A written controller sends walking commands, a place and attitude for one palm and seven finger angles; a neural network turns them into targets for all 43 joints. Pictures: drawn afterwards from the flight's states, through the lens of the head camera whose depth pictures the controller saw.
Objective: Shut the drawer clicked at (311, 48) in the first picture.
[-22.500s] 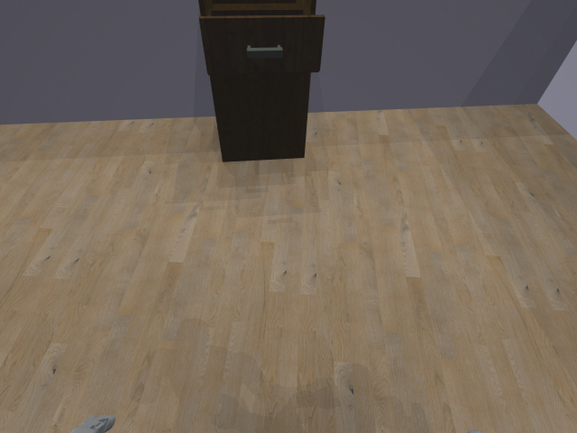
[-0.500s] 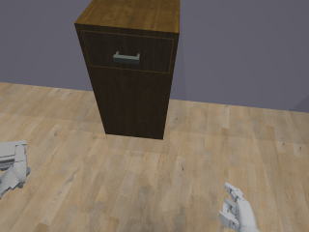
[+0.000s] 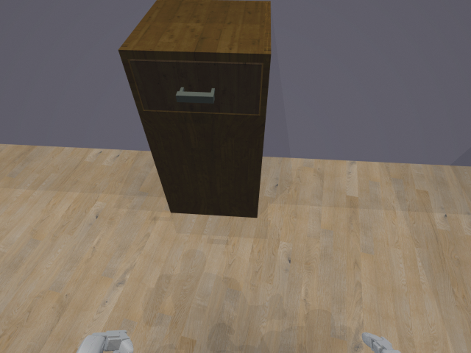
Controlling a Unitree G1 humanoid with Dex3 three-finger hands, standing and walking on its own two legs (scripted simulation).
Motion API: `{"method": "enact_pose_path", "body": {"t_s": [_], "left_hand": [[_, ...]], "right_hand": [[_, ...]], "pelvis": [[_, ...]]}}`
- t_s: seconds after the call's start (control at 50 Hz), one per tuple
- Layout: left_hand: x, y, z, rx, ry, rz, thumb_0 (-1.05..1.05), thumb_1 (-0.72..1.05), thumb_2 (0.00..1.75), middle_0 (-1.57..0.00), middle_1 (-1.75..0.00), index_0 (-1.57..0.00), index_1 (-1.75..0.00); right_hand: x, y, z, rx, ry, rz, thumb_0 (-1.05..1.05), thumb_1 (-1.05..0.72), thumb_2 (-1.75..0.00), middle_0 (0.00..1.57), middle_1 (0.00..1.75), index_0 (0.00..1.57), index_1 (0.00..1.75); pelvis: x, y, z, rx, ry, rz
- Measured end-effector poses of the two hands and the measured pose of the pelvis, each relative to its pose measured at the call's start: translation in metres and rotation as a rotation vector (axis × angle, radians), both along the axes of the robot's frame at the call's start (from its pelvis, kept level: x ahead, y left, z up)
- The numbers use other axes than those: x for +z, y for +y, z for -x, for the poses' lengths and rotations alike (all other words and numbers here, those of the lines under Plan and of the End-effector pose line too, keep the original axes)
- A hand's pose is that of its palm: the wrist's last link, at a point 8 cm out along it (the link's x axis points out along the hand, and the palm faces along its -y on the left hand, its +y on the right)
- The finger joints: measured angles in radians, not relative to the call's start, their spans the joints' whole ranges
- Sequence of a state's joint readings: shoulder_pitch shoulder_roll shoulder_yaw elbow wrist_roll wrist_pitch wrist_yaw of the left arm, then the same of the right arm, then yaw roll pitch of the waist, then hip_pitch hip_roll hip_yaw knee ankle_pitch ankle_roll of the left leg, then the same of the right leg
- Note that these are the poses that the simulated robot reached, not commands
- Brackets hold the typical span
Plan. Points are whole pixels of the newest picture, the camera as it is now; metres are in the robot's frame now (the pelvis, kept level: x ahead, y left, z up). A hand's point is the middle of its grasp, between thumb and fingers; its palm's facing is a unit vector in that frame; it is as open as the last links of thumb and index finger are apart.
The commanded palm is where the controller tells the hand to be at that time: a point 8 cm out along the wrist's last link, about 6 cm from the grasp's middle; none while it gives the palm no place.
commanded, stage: let the arm hang, fingers relaxed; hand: left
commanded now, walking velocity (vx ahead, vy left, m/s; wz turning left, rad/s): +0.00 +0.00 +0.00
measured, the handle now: (196, 93) +0.85 +0.16 -0.03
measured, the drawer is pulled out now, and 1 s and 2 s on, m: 0.00 0.00 0.00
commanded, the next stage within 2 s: look to check the result in 0.88 s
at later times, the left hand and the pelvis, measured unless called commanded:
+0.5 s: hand out of the picture +0.00 +0.21 -0.16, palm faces +0.00 -0.96 -0.28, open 6.7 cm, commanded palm none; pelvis +0.00 -0.01 +0.01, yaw +0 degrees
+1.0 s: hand out of the picture +0.07 +0.19 -0.15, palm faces -0.01 -0.97 -0.25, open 7.4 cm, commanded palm none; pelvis +0.02 -0.02 +0.02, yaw +0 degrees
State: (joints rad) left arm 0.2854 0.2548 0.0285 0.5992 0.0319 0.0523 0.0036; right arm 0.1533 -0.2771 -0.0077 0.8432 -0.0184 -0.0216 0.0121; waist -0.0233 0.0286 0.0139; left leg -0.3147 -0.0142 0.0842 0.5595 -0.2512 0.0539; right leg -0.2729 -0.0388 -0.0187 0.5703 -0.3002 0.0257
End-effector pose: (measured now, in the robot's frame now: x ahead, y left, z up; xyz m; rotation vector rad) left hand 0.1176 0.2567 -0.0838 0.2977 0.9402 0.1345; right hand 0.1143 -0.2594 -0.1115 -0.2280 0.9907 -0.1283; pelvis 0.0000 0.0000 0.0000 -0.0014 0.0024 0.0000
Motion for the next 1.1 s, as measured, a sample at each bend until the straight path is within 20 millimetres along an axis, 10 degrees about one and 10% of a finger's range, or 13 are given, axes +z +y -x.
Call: {"method": "enact_pose_path", "body": {"t_s": [0.12,0.32,0.76,1.1], "left_hand": [[-0.050,-0.025,0.084,0.088,0.301,0.097,0.01,0.90,0.89,-1.03,-1.25,-1.02,-1.22],[-0.043,-0.005,0.154,0.166,0.511,0.050,0.01,0.90,0.89,-0.65,-0.81,-0.64,-0.80],[-0.036,-0.024,0.055,0.095,0.302,0.062,0.00,0.91,0.89,-0.21,-0.31,-0.20,-0.31],[-0.034,-0.020,0.055,0.114,0.351,0.037,0.00,0.90,0.89,-0.21,-0.30,-0.20,-0.30]], "right_hand": [[0.000,-0.010,0.062,-0.033,0.225,0.046,0.01,-0.91,-0.90,0.20,0.30,0.20,0.29],[-0.013,-0.005,0.109,-0.085,0.395,0.015,0.01,-0.91,-0.90,0.20,0.30,0.20,0.29],[-0.015,-0.006,0.069,-0.092,0.300,-0.019,0.00,-0.91,-0.90,0.20,0.30,0.20,0.29],[-0.009,-0.030,0.058,-0.098,0.324,0.023,0.00,-0.91,-0.90,0.20,0.30,0.20,0.29]], "pelvis": [[0.005,-0.009,0.006,0.007,-0.014,0.005],[0.010,-0.010,0.006,0.010,-0.014,0.012],[0.014,-0.017,-0.007,0.000,-0.025,-0.002],[0.016,-0.026,-0.020,0.000,-0.020,-0.002]]}}
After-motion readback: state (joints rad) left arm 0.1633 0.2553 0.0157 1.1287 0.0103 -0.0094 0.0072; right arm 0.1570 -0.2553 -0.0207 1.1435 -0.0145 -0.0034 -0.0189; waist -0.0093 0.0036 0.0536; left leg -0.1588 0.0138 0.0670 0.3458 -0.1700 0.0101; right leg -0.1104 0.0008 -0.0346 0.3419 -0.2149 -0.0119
